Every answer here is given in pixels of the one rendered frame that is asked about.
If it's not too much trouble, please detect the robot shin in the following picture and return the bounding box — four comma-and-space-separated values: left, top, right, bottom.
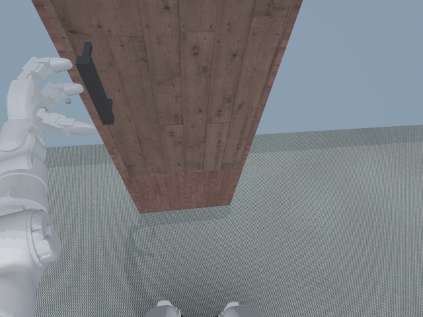
157, 300, 173, 306
223, 302, 239, 311

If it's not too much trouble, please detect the robot left forearm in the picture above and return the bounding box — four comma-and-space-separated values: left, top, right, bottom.
0, 119, 49, 216

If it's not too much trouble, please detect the left robot upper arm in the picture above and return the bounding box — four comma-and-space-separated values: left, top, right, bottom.
0, 209, 60, 317

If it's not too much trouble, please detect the right robot shin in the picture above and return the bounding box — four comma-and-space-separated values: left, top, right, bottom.
223, 302, 239, 311

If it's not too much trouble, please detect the cupboard door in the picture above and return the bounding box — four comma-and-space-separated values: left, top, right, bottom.
41, 0, 296, 178

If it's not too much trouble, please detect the left robot shin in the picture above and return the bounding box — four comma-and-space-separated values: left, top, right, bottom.
157, 300, 173, 306

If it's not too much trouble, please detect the left robot hand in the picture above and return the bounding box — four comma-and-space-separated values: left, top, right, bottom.
7, 57, 96, 138

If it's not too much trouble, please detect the handle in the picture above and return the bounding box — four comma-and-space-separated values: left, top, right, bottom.
75, 42, 114, 125

